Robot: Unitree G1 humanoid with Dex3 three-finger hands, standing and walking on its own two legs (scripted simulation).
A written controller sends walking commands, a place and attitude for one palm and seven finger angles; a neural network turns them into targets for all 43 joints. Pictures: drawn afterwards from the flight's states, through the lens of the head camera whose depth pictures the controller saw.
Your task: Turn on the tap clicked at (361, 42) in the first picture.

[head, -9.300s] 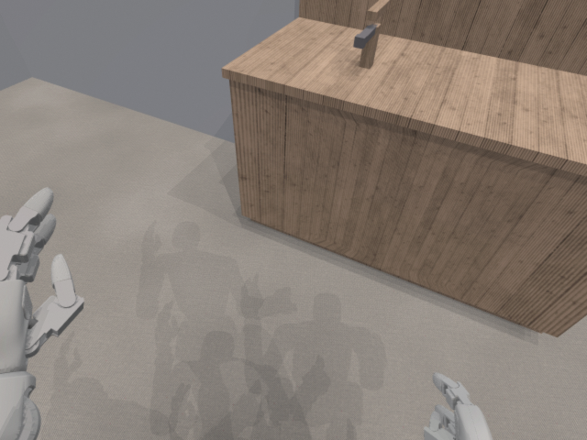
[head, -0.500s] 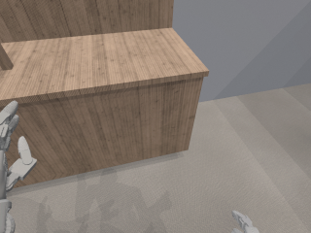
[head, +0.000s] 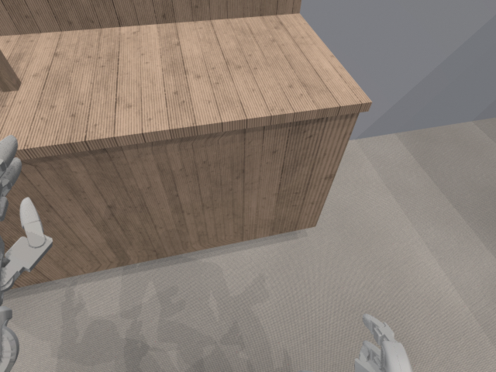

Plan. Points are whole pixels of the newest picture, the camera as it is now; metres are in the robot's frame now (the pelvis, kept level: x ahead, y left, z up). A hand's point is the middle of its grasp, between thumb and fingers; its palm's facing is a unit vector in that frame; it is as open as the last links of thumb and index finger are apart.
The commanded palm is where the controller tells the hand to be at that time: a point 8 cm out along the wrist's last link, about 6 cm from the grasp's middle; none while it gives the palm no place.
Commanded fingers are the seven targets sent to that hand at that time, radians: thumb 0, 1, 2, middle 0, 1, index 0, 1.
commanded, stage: take the last steps up to it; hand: left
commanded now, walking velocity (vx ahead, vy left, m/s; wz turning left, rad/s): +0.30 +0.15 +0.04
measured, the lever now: out of the picture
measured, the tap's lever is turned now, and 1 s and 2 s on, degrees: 0 0 0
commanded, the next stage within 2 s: come to a stop and stand still in 0.76 s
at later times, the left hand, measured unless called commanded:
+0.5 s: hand (22, 168) +0.33 +0.33 +0.17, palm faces +0.38 -0.81 -0.44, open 7.5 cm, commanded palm +0.26 +0.38 +0.18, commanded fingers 0.00 0.90 0.90 -0.20 -0.30 -0.20 -0.30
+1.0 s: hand (8, 142) +0.38 +0.38 +0.16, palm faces +0.43 -0.81 -0.40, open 7.5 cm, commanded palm +0.32 +0.42 +0.18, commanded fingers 0.00 0.90 0.90 -0.20 -0.30 -0.20 -0.30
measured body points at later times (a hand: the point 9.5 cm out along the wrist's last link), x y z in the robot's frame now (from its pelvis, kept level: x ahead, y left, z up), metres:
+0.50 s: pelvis +0.10 +0.09 -0.01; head +0.16 +0.11 +0.43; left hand +0.30 +0.37 +0.19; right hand +0.27 -0.17 -0.09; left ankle +0.17 +0.21 -0.74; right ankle +0.04 -0.07 -0.70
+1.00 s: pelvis +0.17 +0.14 +0.00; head +0.19 +0.13 +0.45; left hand +0.35 +0.42 +0.18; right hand +0.33 -0.10 -0.10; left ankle +0.16 +0.27 -0.68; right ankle +0.18 +0.05 -0.73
